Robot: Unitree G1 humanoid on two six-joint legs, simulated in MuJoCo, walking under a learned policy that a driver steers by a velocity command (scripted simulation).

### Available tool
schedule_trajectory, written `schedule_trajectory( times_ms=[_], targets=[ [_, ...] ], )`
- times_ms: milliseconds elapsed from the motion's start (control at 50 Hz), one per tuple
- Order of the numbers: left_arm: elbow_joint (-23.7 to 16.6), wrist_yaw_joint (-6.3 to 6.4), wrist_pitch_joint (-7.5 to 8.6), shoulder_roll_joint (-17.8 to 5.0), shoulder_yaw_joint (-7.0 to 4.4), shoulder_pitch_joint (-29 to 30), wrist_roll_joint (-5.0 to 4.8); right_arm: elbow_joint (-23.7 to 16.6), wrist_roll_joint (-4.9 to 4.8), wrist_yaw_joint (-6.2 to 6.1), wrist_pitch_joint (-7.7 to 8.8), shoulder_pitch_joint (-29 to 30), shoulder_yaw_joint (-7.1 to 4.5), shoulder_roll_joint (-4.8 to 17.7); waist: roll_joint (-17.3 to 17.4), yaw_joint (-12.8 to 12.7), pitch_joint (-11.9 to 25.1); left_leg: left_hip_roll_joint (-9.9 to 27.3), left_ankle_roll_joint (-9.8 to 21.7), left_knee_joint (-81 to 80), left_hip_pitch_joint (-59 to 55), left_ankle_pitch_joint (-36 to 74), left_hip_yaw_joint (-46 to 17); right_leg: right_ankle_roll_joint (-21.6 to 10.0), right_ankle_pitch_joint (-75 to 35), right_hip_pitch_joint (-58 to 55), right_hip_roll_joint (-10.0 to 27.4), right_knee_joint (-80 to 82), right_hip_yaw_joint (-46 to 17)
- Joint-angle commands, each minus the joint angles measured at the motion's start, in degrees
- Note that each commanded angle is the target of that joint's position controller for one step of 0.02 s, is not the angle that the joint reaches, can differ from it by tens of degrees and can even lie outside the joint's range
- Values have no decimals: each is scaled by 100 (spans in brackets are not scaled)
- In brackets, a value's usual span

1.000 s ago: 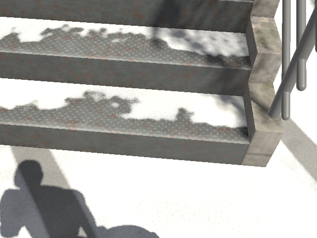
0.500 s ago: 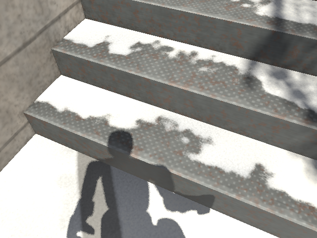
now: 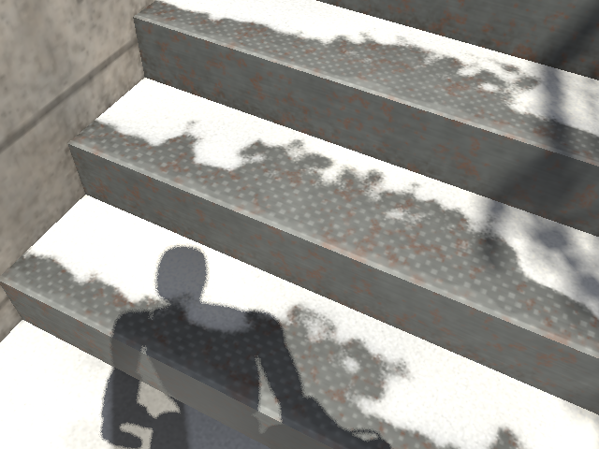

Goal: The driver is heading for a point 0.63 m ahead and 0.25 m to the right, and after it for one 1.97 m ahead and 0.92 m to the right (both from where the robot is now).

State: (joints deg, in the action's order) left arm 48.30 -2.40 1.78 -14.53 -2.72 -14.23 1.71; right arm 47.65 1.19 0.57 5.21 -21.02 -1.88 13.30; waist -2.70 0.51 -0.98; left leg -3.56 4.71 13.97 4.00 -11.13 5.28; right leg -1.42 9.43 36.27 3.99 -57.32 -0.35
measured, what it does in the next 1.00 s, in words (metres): climbs, turning right: right foot, then left foot 0.17 m higher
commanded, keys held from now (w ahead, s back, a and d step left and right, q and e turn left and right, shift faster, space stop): w+e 1.00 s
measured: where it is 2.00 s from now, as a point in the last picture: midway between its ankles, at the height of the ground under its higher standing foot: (517, 157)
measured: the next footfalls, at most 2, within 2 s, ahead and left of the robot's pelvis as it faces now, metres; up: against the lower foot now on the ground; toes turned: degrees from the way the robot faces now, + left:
right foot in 0.24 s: +0.22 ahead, -0.10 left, +0.00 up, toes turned -11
left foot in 0.78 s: +0.60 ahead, -0.03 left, +0.17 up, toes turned -25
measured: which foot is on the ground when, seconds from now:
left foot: down 0.00-0.24, up 0.26-0.76, down 0.78-1.00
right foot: up 0.00-0.22, down 0.24-0.80, up 0.82-1.00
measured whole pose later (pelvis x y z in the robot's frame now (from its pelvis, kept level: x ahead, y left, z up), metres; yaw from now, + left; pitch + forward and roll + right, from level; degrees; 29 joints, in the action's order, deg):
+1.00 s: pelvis +0.49 -0.07 +0.11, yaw -35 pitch +4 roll +2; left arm 40.7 -5.4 3.1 -14.6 -2.6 -7.9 1.1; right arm 49.7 3.8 0.4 2.9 -15.2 -2.2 11.0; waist -3.7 1.2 3.2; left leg 1.4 3.7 50.5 31.0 -23.4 11.4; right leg -13.2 -0.8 53.7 -6.0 -110.0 -11.0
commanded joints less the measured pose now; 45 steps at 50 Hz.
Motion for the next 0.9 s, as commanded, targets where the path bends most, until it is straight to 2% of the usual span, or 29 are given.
schedule_trajectory(
  times_ms=[20, 80, 140, 180, 220, 240, 260, 280, 320, 360, 420, 480, 500, 560, 600, 640, 660, 680, 700, 720, 740, 760, 780, 800, 820, 840, 860, 880, 900],
  targets=[
    [-315, -24, 43, -156, -23, 248, 11, -219, -8, -51, 146, 82, -120, 583, 668, -30, -228, 1509, 504, -646, 117, 2259, -344, 46, -639, 115, 28, 559, -35],
    [-369, -3, 22, 32, 76, 475, 51, -51, 40, -127, 146, -57, -113, 561, 855, 51, -130, 1587, 525, -418, -39, 2537, -10, -56, -658, -348, -43, 1002, 348],
    [-551, 28, 23, -57, 78, 815, 50, 91, 53, -180, 107, -174, -131, 710, 616, 84, -287, 1710, 436, 45, -318, 3774, 175, -315, -216, -614, -223, 1551, 582],
    [-390, 91, 25, -169, 21, 247, 60, 65, 55, -191, 74, -32, -142, 838, 790, -166, 161, 1748, 385, 1124, -520, 5953, 291, -595, 280, -1342, -649, 1555, 828],
    [-65, 133, 116, -278, -87, -863, 115, 10, -48, -191, -3, 232, -212, 1084, 624, -653, 579, 1484, 172, 3049, -102, 5408, 529, -808, -97, -2597, -1019, 2649, 900],
    [48, 205, 145, -662, -233, -1498, 173, -120, -64, -180, 7, 387, -174, 973, 284, -1004, 872, 1243, -39, 4773, 1076, 3453, 560, -1052, -418, -3748, -479, 3001, 3],
    [-74, 266, 125, -1566, -458, -1197, 150, -417, -62, -143, 50, 7, -13, 196, -1537, -294, 910, 45, -418, 7043, 3240, -1598, 433, -1952, -3109, -4753, 1427, 3245, -2797],
    [-105, 220, 95, -1457, -482, -1295, -109, -388, 139, -113, 51, 63, -23, 502, -467, -550, 1334, 234, -420, 7394, 3582, -1483, -721, -2450, -2232, -4558, 1581, 3790, -3471],
    [-183, 268, -4, -779, -324, -674, -129, -541, 149, -47, 101, 580, -60, 546, 249, -226, 169, 610, -488, 7388, 4106, -862, -680, -2076, -693, -3345, 1185, 4135, -2712],
    [-185, 302, 17, -557, -233, -504, -145, -711, 257, -22, -63, 742, 3, 311, 322, -10, 40, 682, -553, 7555, 4048, -653, -622, -1809, -1144, -2742, 735, 4226, -2206],
    [-93, 297, 165, -690, -239, -675, -129, -880, 292, 1, -289, 756, 59, 118, 263, 76, 192, 657, -590, 7914, 4422, -400, -426, -1662, -2078, -2458, 360, 3996, -1690],
    [-19, 358, 180, -787, -244, -991, -124, -1312, 302, -6, -335, 1354, 107, 70, 218, -56, 137, 758, -675, 7895, 5208, -269, -325, -1601, -1814, -2532, 237, 3952, -1839],
    [31, 409, 181, -644, -211, -1348, -62, -1421, 252, -54, -393, 1648, 182, -229, -336, -330, 272, 521, -659, 9413, 5928, -757, -65, -1878, -1728, -2915, 341, 3854, -2137],
    [194, 424, 276, -744, -205, -1918, -49, -2122, 316, -165, -419, 2718, 265, -276, -119, -575, -199, 737, -505, 10431, 8252, -1746, -486, -1939, 116, -3945, 722, 4048, -2995],
    [332, 450, 332, -705, -153, -2139, 24, -2608, 334, -184, -336, 3514, 424, -518, -232, -755, -430, 695, -307, 11235, 9381, -2609, -663, -1767, 224, -4376, 893, 4164, -3125],
    [433, 446, 296, -678, -93, -1984, -42, -2824, 267, -137, -269, 3673, 537, -531, 48, -597, -422, 749, -335, 9712, 8543, -2444, -272, -1407, 491, -3698, 434, 4530, -2523],
    [541, 475, 230, -597, -71, -2034, -97, -3053, 300, -118, -309, 3922, 581, -610, 26, -652, -466, 743, -322, 9128, 7870, -2260, -268, -1394, 56, -3147, 348, 4852, -2565],
    [568, 522, 190, -688, -79, -2006, -71, -3178, 282, -89, -377, 3879, 574, -569, -19, -610, -358, 716, -351, 8710, 7421, -1997, -151, -1421, -405, -3113, 416, 5117, -2526],
    [366, 578, 159, -843, -134, -1774, -200, -3213, 299, -29, -450, 3635, 641, -672, 68, -501, 6, 717, -258, 7619, 5715, -1803, -3, -1449, -1675, -2582, 549, 5792, -2317],
    [231, 528, 120, -828, -132, -1408, -226, -3018, 190, -35, -491, 3277, 573, -507, 159, -408, 125, 567, -211, 6721, 4377, -1607, 348, -1312, -2690, -2128, 348, 5791, -1830],
    [42, 498, 111, -839, -140, -794, -193, -2601, 187, -66, -516, 2153, 497, -549, -349, 230, 918, 307, -41, 6462, 2578, -1410, 276, -1076, -5773, -1963, 298, 5021, -1202],
    [-88, 478, 197, -1259, -325, -826, -329, -2396, 106, -171, -493, 1059, 198, -18, -747, 840, 1914, -32, 36, 6010, 1086, -1297, -31, -864, -9003, -2318, 287, 3739, -1329],
    [-94, 393, 345, -1577, -469, -537, -430, -2148, 29, -220, -455, 71, -1, 303, -790, 1402, 2403, 39, 117, 4906, 530, -1068, -434, -640, -9355, -2823, 412, 2256, -1385],
    [-176, 265, 519, -1204, -429, -445, -319, -1890, 209, -237, -350, -421, -180, 800, 339, 1465, 2680, 897, 353, 3771, -33, -2144, -1943, -557, -6507, -2387, -24, 254, -1293],
    [-782, 37, 522, -388, -311, -415, -242, -1638, 198, -316, -424, -228, -330, 1466, 3314, 955, 2762, 2424, 612, 1102, -213, -1826, -5272, -225, 174, -512, -1493, -2041, -1121],
    [-803, -19, 482, -245, -276, -774, 167, -1827, 39, -359, -520, 650, -291, 961, 2352, 371, 2658, 2592, 694, 644, 297, -2891, -6454, -294, 198, -2, -1172, -3765, -1642],
    [-876, 0, 358, -63, -238, -574, 274, -1707, -3, -342, -555, 1227, -144, 378, 1580, 26, 1595, 2357, 745, 747, 1249, -4538, -5694, -319, -99, 431, -841, -4206, -1079],
    [-948, 71, 225, 237, -143, -388, 359, -1351, -5, -335, -486, 1379, -42, -107, 842, -215, 325, 2200, 658, 1106, 2184, -4645, -4644, -354, -276, 925, -629, -4388, -675],
    [-1067, 134, 115, 380, -80, -173, 296, -1019, 99, -331, -383, 1187, -10, -355, 162, -268, -36, 2123, 460, 1432, 2576, -3801, -3731, -449, -470, 1177, -521, -4538, -663]
  ],
)
Velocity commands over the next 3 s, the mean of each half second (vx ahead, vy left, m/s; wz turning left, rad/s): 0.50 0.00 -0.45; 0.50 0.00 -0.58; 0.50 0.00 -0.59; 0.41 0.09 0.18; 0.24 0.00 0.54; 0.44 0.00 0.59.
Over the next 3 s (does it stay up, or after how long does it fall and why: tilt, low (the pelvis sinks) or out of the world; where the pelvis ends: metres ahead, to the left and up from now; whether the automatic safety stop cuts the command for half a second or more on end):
stays up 1.29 -0.70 0.67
